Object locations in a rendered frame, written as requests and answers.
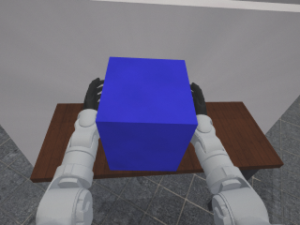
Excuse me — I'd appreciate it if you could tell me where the robot left hand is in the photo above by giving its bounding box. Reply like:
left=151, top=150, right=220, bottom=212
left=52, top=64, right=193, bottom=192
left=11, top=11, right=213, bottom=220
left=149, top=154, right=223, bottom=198
left=82, top=78, right=105, bottom=111

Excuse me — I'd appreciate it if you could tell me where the robot right upper arm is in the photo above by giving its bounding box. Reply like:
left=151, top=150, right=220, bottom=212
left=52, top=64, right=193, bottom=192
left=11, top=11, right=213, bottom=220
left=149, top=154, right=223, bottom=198
left=212, top=187, right=282, bottom=225

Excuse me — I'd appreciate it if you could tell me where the table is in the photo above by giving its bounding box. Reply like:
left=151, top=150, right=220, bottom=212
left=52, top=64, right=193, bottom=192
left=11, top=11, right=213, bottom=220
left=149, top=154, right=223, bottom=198
left=30, top=101, right=284, bottom=211

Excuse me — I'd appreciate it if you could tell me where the right robot forearm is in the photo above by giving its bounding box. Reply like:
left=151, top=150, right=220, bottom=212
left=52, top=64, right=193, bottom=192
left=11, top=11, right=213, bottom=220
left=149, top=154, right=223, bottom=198
left=190, top=114, right=269, bottom=221

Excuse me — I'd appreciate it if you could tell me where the robot left upper arm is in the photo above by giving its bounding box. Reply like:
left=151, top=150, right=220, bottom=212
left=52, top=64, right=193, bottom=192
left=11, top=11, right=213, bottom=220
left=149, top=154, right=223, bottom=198
left=37, top=187, right=93, bottom=225

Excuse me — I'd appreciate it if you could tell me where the carton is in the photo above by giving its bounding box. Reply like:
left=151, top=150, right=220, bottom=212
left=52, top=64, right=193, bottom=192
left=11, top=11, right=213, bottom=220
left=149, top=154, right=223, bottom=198
left=95, top=56, right=198, bottom=172

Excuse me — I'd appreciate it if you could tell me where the left robot forearm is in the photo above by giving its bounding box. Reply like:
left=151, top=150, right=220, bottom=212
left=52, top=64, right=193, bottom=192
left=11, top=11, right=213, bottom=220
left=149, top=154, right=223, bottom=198
left=36, top=109, right=100, bottom=225

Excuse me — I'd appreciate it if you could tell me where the robot right hand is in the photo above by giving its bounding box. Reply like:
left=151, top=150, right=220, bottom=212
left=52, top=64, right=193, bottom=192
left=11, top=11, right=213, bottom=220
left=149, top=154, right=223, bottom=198
left=189, top=82, right=207, bottom=115

